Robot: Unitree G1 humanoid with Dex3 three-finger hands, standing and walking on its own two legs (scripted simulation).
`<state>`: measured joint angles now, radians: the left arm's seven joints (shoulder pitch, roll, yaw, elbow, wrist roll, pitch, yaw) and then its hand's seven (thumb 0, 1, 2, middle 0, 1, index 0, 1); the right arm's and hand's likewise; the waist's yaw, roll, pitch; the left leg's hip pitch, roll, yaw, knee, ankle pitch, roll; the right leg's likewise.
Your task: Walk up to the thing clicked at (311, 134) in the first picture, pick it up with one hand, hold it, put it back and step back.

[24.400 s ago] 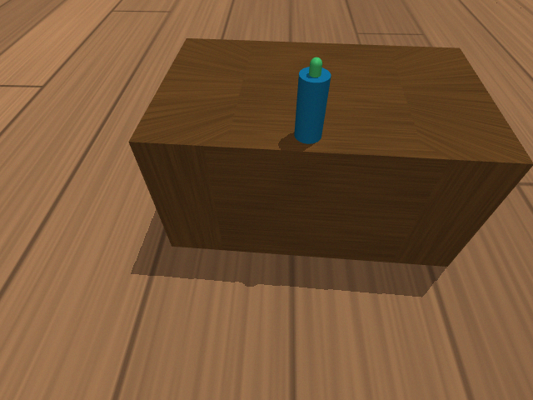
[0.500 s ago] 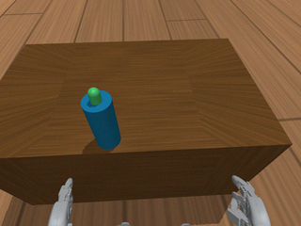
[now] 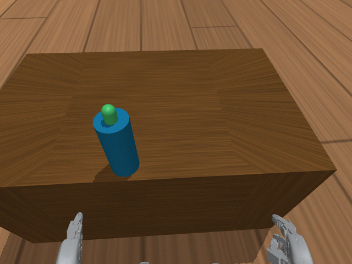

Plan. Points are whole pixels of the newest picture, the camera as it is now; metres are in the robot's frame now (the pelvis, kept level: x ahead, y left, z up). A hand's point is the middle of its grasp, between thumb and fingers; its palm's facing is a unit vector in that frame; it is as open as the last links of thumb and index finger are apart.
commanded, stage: home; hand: left
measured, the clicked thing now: (117, 140) +0.44 +0.17 +0.01
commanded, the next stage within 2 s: stand in 0.36 s
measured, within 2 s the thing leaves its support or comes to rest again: neither
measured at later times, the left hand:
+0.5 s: hand out of the picture +0.05 +0.25 -0.11, palm faces +0.01 -0.93 -0.36, open 17.3 cm
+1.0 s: hand out of the picture +0.04 +0.25 -0.10, palm faces +0.02 -0.94 -0.34, open 8.1 cm
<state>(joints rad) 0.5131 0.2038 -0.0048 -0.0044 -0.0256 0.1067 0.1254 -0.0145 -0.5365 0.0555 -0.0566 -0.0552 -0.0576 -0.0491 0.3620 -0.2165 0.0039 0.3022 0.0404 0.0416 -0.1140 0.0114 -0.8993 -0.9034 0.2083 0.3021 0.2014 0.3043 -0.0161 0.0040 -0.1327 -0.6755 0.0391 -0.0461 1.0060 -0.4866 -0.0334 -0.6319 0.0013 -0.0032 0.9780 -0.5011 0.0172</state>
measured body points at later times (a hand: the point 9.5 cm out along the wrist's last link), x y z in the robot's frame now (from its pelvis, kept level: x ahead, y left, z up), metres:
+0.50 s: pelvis +0.00 +0.00 +0.04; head +0.01 +0.00 +0.49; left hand +0.05 +0.30 -0.09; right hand +0.08 -0.29 -0.09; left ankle +0.01 +0.14 -0.68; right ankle +0.00 -0.13 -0.68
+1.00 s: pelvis -0.02 +0.00 +0.07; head -0.02 +0.00 +0.51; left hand +0.04 +0.30 -0.07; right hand +0.05 -0.29 -0.07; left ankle +0.01 +0.14 -0.68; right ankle +0.00 -0.13 -0.68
